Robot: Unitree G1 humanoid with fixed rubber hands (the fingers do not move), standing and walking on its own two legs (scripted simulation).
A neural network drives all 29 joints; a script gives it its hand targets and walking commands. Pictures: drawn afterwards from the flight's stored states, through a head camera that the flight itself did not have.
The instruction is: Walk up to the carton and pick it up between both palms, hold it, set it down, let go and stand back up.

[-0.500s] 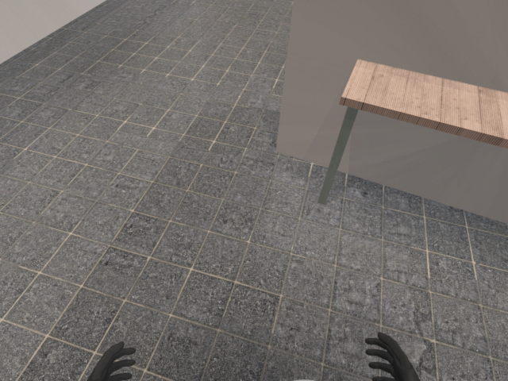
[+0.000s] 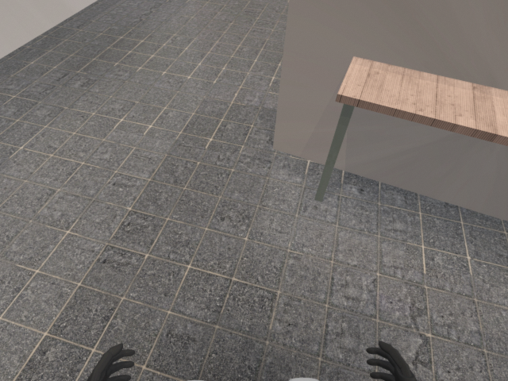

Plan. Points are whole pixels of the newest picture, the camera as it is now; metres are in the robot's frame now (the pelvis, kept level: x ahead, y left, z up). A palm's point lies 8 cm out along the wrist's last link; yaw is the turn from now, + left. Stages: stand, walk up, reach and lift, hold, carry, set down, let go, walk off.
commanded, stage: stand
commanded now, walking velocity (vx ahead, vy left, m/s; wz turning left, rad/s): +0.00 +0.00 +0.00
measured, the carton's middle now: out of the picture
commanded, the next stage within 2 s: walk up in 0.24 s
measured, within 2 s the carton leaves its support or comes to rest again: neither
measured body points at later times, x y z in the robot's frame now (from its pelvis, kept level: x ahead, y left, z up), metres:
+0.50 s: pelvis +0.00 -0.01 +0.00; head +0.01 +0.00 +0.45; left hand +0.12 +0.25 -0.11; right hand +0.10 -0.27 -0.10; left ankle +0.02 +0.13 -0.73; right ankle +0.01 -0.11 -0.70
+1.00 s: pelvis +0.08 -0.13 -0.03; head +0.07 -0.12 +0.42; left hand +0.25 +0.09 -0.15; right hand +0.08 -0.43 -0.12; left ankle +0.16 -0.05 -0.73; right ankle +0.06 -0.26 -0.72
